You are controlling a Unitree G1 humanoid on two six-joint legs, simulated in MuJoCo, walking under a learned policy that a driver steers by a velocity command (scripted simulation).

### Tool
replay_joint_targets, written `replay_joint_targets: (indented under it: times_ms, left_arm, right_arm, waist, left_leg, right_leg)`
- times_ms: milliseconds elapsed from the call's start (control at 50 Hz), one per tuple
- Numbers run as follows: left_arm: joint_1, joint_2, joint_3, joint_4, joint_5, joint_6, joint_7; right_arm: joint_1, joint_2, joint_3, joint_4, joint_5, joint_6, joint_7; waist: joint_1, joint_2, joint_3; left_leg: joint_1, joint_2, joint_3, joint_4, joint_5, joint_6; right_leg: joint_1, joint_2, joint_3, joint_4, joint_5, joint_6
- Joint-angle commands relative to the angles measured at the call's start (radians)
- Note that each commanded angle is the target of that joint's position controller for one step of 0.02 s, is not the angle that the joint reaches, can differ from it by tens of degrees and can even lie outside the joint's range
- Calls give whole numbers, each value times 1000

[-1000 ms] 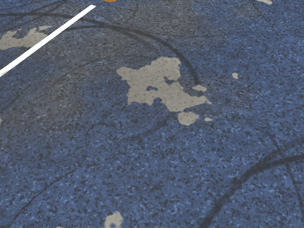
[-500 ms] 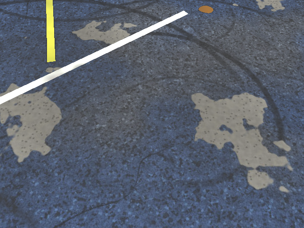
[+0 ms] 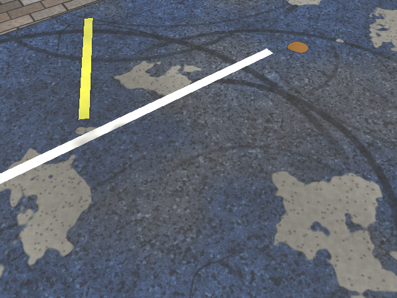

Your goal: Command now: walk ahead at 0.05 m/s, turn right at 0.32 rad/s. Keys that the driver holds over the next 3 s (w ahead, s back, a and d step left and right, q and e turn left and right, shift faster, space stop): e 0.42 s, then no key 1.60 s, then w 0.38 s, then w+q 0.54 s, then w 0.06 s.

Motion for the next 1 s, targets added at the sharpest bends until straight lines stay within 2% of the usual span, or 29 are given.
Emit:
replay_joint_targets:
  times_ms: [20,40,80,120,180,240,260,280,300,320,340,380,420,480,540,580,640,660,680,700,720,740,780,840,900,940,960,980,1000]
  left_arm:
    - [22,176,44,-75,-18,19,15]
    - [-10,172,45,-90,-18,30,25]
    - [-29,171,52,-98,-13,57,38]
    - [-17,178,60,-103,-13,67,49]
    - [-8,189,69,-114,-21,74,54]
    - [-31,182,69,-134,-34,91,62]
    - [-14,159,62,-137,-35,95,65]
    - [-8,102,49,-156,-30,93,61]
    - [-17,122,58,-185,-26,77,55]
    - [18,191,81,-157,-20,72,51]
    - [64,204,91,-126,-26,80,50]
    - [101,162,84,-100,-20,102,56]
    - [60,130,71,-132,-29,106,49]
    - [-24,91,48,-185,-30,98,42]
    - [-34,73,30,-204,-24,96,29]
    - [-29,91,32,-204,-25,97,23]
    - [39,89,35,-174,-22,96,17]
    - [53,113,39,-169,-18,97,19]
    - [87,172,49,-173,-11,99,30]
    - [36,203,45,-187,5,103,38]
    - [38,130,29,-182,17,89,29]
    - [16,109,21,-169,22,73,24]
    - [-29,121,23,-156,7,54,24]
    - [-72,111,19,-136,1,51,28]
    - [-76,94,13,-110,-1,58,28]
    - [-68,77,5,-86,-12,60,26]
    - [-31,62,1,-71,-5,54,23]
    - [5,70,4,-59,9,49,17]
    - [7,60,4,-52,9,51,18]
  right_arm:
    - [50,-113,-35,-60,17,28,-9]
    - [34,-118,-39,-65,11,37,-15]
    - [29,-76,-30,-66,9,37,-21]
    - [45,-63,-26,-57,14,27,-21]
    - [57,-80,-30,-54,18,15,-14]
    - [124,-92,-39,-32,19,3,1]
    - [153,-130,-51,-29,10,2,0]
    - [158,-216,-71,-41,-18,8,-7]
    - [94,-243,-77,-61,-57,7,-2]
    - [25,-176,-57,-98,-59,-3,-8]
    - [-32,-136,-46,-110,-38,-9,-12]
    - [-49,-115,-37,-116,-4,-11,-17]
    - [-3,-119,-34,-105,-6,-4,-24]
    - [93,-145,-44,-77,-6,9,-30]
    - [72,-183,-56,-80,3,16,-19]
    - [73,-196,-59,-74,12,18,-7]
    - [54,-180,-50,-57,36,19,2]
    - [99,-154,-39,-34,37,12,5]
    - [127,-103,-20,-37,0,0,12]
    - [145,-41,1,-54,-32,-14,22]
    - [56,-98,-10,-70,-18,-8,14]
    - [33,-129,-20,-69,2,-1,11]
    - [52,-140,-32,-43,3,19,-1]
    - [105,-107,-26,-14,5,29,-4]
    - [91,-83,-17,-4,12,26,-3]
    - [112,-78,-12,11,2,21,2]
    - [108,-113,-16,9,-11,19,1]
    - [100,-175,-27,3,-8,20,0]
    - [77,-175,-32,20,2,20,5]
  waist:
    - [-4,-87,-165]
    - [-13,-85,-141]
    - [-20,-142,-119]
    - [-15,-173,-153]
    - [-7,-189,-174]
    - [-49,-180,-154]
    - [-53,-134,-150]
    - [-33,82,-132]
    - [-15,293,-88]
    - [8,196,-85]
    - [36,130,-76]
    - [28,103,-59]
    - [1,117,-50]
    - [-59,145,-72]
    - [-61,168,-96]
    - [-64,186,-97]
    - [-16,168,-90]
    - [-12,132,-97]
    - [-30,-13,-178]
    - [-72,-235,-177]
    - [-2,-194,-181]
    - [-6,-176,-142]
    - [-16,-179,-102]
    - [-46,-140,-100]
    - [-36,-139,-98]
    - [-60,-111,-88]
    - [-42,-64,-91]
    - [2,21,-70]
    - [18,99,-49]
  left_leg:
    - [-248,56,-58,255,-52,-34]
    - [-220,75,-52,174,8,-37]
    - [-137,52,-6,-5,68,-49]
    - [-62,37,-4,-124,112,-56]
    - [0,31,-12,-261,182,-52]
    - [136,32,13,-488,306,-14]
    - [223,116,-41,-561,312,20]
    - [289,341,-277,-646,264,118]
    - [169,498,-488,-717,372,246]
    - [143,483,-428,-700,437,260]
    - [138,419,-309,-669,484,210]
    - [176,357,-179,-632,573,170]
    - [201,331,-93,-626,657,184]
    - [315,350,-86,-608,726,218]
    - [281,363,-53,-595,749,225]
    - [256,368,-52,-583,765,227]
    - [217,346,-38,-509,746,183]
    - [158,320,-17,-478,678,125]
    - [47,255,48,-355,460,38]
    - [-88,171,104,-277,49,-44]
    - [-81,174,47,-200,-59,-74]
    - [-98,176,33,-143,-55,-80]
    - [-117,180,12,-96,-13,-92]
    - [-10,171,20,-131,74,-98]
    - [68,157,42,-292,178,-87]
    - [183,147,50,-518,408,-64]
    - [246,185,0,-535,555,-49]
    - [249,224,-20,-506,619,-21]
    - [154,209,-12,-498,450,12]
  right_leg:
    - [306,-302,441,-202,189,-246]
    - [244,-266,405,-228,70,-210]
    - [165,-184,344,-253,-36,-170]
    - [164,-165,334,-247,-39,-164]
    - [175,-175,384,-244,-56,-162]
    - [109,-133,394,-212,-143,-113]
    - [29,-91,362,-151,-227,-68]
    - [-143,21,224,76,-361,-11]
    - [-225,90,106,314,-464,27]
    - [-198,40,150,492,-422,45]
    - [-194,41,139,562,-361,56]
    - [-227,27,116,675,-278,94]
    - [-240,11,69,671,-237,123]
    - [-234,-9,53,501,-242,147]
    - [-78,-29,-1,319,-289,132]
    - [12,-17,-42,216,-285,115]
    - [190,4,-76,-119,-59,53]
    - [309,-18,-34,-224,78,22]
    - [498,-169,141,-183,377,-18]
    - [510,-339,290,-117,645,-159]
    - [423,-362,310,-145,531,-259]
    - [399,-327,280,-164,457,-250]
    - [363,-279,233,-173,403,-204]
    - [276,-239,164,-166,422,-182]
    - [266,-219,156,-154,345,-173]
    - [234,-183,141,-142,186,-122]
    - [204,-149,132,-134,53,-71]
    - [175,-91,92,-122,-78,-33]
    - [215,-48,42,-132,-121,-3]
Next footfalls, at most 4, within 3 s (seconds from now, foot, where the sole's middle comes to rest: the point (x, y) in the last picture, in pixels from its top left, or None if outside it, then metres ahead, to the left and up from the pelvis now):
0.26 left None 0.09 0.13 -0.77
0.68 right None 0.02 -0.12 -0.77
0.96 left None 0.11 0.12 -0.77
2.70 left None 0.46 -0.02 -0.77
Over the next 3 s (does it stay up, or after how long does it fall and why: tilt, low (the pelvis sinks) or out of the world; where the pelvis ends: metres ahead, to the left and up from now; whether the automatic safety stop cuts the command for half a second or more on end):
stays up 0.41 -0.07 0.02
